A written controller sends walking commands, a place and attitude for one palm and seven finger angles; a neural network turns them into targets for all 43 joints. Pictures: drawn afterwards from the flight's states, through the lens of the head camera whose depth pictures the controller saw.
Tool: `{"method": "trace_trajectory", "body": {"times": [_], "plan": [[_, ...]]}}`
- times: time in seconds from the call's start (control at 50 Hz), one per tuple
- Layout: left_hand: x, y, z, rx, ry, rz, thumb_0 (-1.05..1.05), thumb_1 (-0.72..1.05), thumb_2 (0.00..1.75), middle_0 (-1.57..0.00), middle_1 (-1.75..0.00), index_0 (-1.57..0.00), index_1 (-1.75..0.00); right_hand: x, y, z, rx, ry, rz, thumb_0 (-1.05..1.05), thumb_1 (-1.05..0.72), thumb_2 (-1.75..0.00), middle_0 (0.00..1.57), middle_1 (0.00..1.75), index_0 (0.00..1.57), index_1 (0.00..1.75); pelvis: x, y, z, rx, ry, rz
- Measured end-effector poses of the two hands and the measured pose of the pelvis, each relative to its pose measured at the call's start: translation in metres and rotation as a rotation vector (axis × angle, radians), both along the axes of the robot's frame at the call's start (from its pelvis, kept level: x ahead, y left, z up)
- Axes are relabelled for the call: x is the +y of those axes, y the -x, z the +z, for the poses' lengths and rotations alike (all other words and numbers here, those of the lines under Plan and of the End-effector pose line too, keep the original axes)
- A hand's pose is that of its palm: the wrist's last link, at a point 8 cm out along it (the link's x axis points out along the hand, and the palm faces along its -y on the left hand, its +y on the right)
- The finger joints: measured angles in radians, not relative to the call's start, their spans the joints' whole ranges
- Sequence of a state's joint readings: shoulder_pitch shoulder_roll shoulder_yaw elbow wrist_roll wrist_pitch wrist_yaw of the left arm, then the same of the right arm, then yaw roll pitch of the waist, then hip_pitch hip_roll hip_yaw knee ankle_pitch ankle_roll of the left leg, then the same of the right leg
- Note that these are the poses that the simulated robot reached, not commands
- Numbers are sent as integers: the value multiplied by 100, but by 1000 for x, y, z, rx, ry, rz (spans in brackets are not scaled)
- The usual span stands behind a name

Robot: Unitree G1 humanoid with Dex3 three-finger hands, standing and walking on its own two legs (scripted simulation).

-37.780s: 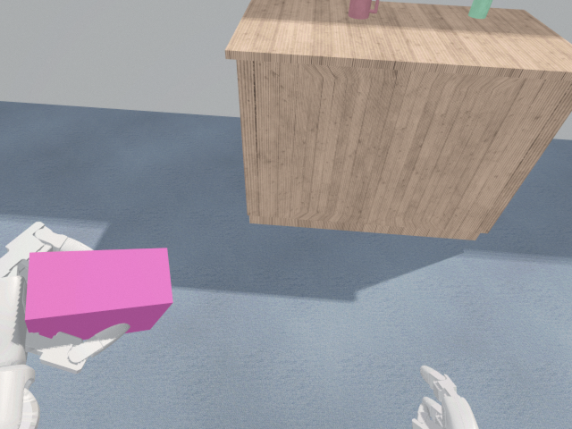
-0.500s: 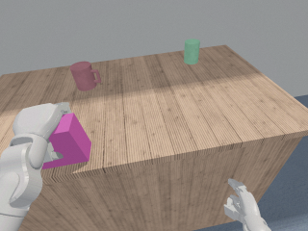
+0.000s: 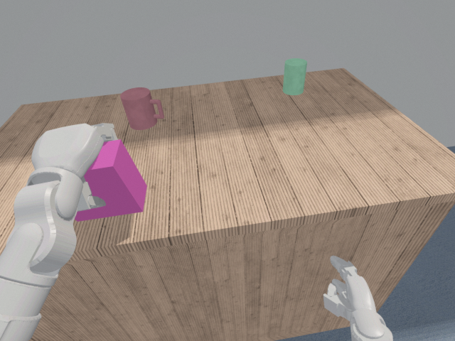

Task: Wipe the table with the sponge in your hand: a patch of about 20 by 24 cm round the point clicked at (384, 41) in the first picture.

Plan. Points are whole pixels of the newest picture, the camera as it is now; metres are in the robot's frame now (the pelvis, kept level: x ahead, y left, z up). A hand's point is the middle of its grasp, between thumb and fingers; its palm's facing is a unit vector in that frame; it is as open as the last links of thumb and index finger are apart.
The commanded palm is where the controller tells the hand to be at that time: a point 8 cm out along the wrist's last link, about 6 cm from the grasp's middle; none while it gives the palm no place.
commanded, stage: lift the sponge slowly off the table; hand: left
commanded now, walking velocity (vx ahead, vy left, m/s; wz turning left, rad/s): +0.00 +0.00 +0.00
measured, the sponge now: (103, 189) +0.28 +0.28 +0.16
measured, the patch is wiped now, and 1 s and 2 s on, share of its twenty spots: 0.95 0.95 0.95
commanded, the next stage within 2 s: bring the sponge back beside the body in 0.80 s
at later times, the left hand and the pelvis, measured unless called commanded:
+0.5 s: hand (90, 149) +0.28 +0.28 +0.24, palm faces +0.21 -0.03 -0.98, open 10.2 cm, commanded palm +0.24 +0.27 +0.31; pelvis -0.01 -0.01 +0.00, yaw +0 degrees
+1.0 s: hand (86, 145) +0.28 +0.28 +0.25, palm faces +0.19 -0.04 -0.98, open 10.2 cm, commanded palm +0.23 +0.27 +0.32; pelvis +0.00 -0.01 +0.00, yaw +0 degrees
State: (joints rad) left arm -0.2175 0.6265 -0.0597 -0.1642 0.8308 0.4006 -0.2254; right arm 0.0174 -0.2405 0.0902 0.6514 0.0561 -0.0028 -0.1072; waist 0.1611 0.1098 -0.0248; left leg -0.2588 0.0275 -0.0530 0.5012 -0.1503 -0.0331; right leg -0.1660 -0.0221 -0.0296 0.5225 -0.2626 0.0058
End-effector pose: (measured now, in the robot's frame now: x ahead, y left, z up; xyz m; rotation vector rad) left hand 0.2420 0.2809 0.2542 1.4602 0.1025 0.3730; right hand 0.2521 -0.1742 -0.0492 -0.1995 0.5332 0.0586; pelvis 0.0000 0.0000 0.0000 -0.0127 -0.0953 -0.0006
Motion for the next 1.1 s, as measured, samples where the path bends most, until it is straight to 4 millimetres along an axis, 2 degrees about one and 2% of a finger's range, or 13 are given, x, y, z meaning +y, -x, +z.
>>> {"method": "trace_trajectory", "body": {"times": [0.26,0.42,0.6,0.72,0.82,0.96,1.1], "plan": [[-13,-10,16,-28,-13,-18,0,-52,105,-71,-132,-74,-130,-1,7,2,-23,-11,-4,1,-91,-90,20,30,20,30,-4,7,-1,-2,-4,-2],[-10,-12,31,-40,-18,19,0,-52,105,-71,-132,-74,-130,-15,11,-2,-12,-7,-21,1,-90,-90,20,30,20,30,-9,6,-2,4,-5,-4],[-11,-11,36,-2,-39,29,0,-52,105,-71,-132,-74,-130,-27,12,-9,0,10,-35,1,-91,-90,20,30,20,30,-12,6,-3,4,-7,2],[-20,-8,47,-26,-50,-8,0,-52,105,-71,-132,-74,-130,-24,9,-9,-6,2,-27,1,-91,-90,20,30,20,30,-12,5,-3,5,-9,1],[-18,-8,56,-50,-43,2,0,-52,105,-71,-132,-74,-130,-20,7,-7,-14,-11,-20,1,-91,-90,20,30,20,30,-13,4,-3,8,-9,-3],[-8,-9,48,-15,-23,34,0,-52,105,-71,-132,-74,-130,-17,6,-3,-22,-11,-19,1,-91,-90,20,30,20,30,-11,4,-3,9,-9,-4],[-12,0,39,-8,-27,-17,0,-52,105,-71,-132,-74,-130,-16,6,-2,-22,3,-17,1,-91,-90,20,30,20,30,-7,4,-3,6,-8,-7]]}}
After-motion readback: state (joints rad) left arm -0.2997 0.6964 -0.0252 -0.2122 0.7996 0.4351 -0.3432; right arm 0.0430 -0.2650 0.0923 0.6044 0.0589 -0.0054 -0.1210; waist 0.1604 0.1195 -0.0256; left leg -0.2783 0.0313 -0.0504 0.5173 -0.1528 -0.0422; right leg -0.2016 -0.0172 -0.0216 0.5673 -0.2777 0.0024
